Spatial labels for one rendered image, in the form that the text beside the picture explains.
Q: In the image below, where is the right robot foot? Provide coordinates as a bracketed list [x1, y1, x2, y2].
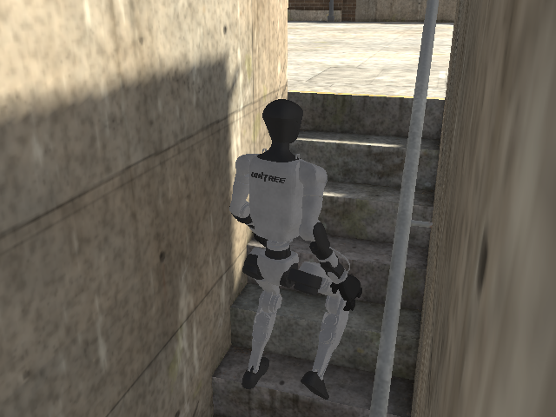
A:
[301, 371, 329, 400]

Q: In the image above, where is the left robot forearm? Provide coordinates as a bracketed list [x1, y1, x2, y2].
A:
[231, 213, 255, 233]

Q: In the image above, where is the right robot hand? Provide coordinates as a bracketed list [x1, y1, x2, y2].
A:
[330, 274, 362, 311]

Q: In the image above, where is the right robot thigh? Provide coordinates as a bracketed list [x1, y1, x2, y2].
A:
[288, 261, 341, 314]

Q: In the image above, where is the right robot forearm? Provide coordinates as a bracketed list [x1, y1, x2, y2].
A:
[309, 222, 348, 284]

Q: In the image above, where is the left robot upper arm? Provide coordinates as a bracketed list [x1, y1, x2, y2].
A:
[229, 154, 259, 218]

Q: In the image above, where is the left robot hand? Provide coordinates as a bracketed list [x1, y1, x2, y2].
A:
[252, 232, 267, 247]

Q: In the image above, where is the right robot upper arm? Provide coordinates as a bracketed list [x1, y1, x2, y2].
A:
[299, 161, 328, 242]

